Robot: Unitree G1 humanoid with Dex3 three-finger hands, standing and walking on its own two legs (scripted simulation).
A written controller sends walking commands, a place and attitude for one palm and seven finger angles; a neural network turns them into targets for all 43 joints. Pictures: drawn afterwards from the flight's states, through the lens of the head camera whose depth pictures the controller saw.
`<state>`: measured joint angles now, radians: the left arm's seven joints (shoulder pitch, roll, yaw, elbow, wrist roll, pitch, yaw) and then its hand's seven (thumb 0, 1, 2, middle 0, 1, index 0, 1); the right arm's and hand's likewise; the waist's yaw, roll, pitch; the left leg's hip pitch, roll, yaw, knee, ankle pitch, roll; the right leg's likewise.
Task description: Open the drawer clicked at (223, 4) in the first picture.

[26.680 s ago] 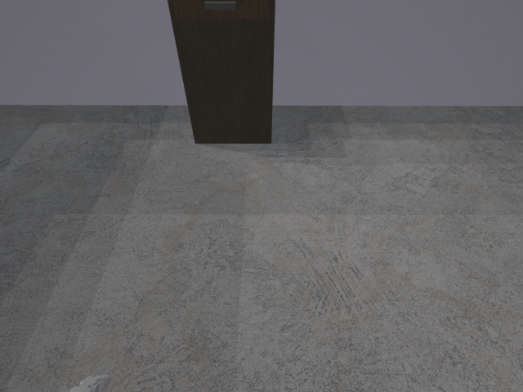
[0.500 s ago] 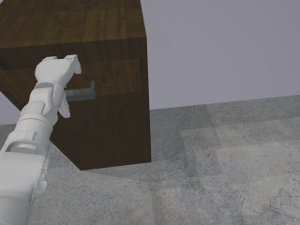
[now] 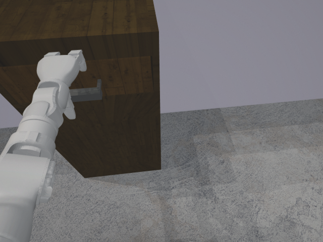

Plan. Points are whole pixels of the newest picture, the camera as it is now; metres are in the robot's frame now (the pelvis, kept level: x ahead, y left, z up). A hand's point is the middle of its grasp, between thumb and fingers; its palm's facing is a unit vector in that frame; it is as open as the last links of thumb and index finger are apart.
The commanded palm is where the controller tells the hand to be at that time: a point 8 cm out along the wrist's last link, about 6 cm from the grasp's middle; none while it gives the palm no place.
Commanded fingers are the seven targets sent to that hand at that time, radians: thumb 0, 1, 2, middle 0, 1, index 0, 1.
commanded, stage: lower the fingers behind the handle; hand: left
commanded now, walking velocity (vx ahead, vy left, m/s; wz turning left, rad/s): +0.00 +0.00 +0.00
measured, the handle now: (78, 89) +0.54 +0.22 +0.05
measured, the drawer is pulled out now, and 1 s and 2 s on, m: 0.00 0.00 0.00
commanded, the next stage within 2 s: lift the fingers back up to retry in 1.28 s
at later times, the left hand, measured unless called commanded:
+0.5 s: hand (69, 86) +0.50 +0.22 +0.10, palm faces +0.05 +0.01 -1.00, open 13.6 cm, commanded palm +0.47 +0.25 +0.11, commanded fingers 0.00 -0.50 0.30 -0.30 -1.20 -0.30 -1.20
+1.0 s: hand (62, 99) +0.49 +0.25 +0.06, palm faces -0.03 +0.03 -1.00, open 13.8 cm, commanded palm +0.47 +0.25 +0.08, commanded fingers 0.00 -0.50 0.30 -0.30 -1.20 -0.30 -1.20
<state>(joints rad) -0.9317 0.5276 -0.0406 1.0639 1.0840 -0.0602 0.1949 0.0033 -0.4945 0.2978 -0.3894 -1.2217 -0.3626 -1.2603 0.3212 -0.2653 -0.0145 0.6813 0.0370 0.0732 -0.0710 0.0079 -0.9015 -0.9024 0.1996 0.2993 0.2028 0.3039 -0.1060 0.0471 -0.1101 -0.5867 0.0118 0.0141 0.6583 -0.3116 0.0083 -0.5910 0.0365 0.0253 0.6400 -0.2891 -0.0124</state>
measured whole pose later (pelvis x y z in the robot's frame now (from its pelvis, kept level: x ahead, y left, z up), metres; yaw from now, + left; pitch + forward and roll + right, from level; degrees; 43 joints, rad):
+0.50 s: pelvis -0.02 +0.01 -0.01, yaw -1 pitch +16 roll -1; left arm -1.01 0.53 -0.06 1.14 1.10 -0.01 0.25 0.00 -0.50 0.30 -0.36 -1.24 -0.32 -1.32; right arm 0.37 -0.28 0.00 0.67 0.04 0.07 -0.07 0.01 -0.90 -0.90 0.20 0.30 0.20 0.30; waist -0.13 0.04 -0.13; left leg -0.69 0.01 0.03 0.73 -0.32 0.02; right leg -0.69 0.04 0.04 0.70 -0.28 0.00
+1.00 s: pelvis -0.03 +0.02 -0.03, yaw +0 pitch +19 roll -1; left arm -1.00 0.60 -0.05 1.11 1.09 -0.04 0.20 0.00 -0.49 0.30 -0.33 -1.35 -0.31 -1.24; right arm 0.38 -0.27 -0.01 0.63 0.03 0.03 -0.08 0.01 -0.90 -0.90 0.20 0.30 0.20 0.30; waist -0.14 0.04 -0.12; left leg -0.83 0.01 0.02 0.85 -0.34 0.03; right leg -0.82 0.03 0.03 0.80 -0.31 0.01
